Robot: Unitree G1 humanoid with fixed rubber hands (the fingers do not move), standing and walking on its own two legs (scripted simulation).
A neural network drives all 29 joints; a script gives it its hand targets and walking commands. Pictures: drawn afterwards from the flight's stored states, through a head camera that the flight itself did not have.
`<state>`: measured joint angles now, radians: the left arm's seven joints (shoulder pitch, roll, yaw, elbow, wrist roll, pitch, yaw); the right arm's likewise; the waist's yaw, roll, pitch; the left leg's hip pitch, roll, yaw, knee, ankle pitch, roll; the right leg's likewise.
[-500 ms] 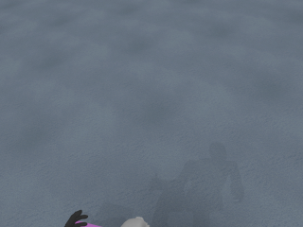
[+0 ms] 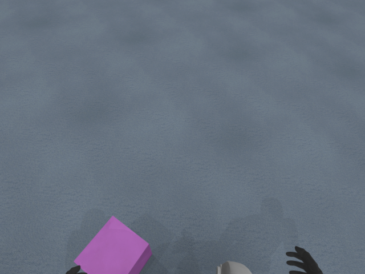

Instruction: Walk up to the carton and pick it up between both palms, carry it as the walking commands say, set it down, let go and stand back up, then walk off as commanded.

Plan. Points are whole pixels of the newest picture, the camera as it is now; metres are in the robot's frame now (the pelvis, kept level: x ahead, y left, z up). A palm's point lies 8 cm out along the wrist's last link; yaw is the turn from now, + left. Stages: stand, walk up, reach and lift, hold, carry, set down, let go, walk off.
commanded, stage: walk off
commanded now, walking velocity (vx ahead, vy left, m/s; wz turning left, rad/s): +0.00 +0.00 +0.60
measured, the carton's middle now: (118, 257) +0.23 +0.28 -0.65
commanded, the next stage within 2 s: stand in 1.96 s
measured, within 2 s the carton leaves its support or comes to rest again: neither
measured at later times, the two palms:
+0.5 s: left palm out of the picture +0.05 +0.24 -0.08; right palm out of the picture +0.15 -0.29 -0.12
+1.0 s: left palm out of the picture -0.12 +0.27 -0.12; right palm (265, 241) +0.21 -0.17 -0.08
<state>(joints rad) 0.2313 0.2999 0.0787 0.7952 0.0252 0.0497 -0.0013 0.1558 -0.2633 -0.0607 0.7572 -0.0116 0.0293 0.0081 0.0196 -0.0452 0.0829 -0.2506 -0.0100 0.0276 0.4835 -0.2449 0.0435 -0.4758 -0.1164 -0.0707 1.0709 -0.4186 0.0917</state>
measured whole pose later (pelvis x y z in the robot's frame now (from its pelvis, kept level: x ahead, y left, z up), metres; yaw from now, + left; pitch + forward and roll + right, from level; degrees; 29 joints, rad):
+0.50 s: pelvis -0.01 -0.05 +0.00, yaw +18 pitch +0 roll +2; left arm 0.17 0.23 0.03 0.72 0.03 0.02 0.03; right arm 0.24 -0.32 -0.10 0.77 -0.02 0.06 0.04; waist -0.03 0.05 0.07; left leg -0.49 -0.03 -0.05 1.08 -0.40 -0.07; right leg -0.21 -0.06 -0.12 0.45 -0.25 -0.02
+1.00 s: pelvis -0.04 -0.01 +0.00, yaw +35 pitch +1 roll -2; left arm 0.21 0.30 0.07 0.75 0.02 0.06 -0.01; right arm 0.19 -0.28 -0.05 0.74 -0.01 0.03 0.01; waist 0.00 -0.04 0.07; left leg -0.25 -0.02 -0.03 0.45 -0.22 0.05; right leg -0.50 -0.09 -0.03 1.05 -0.36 0.10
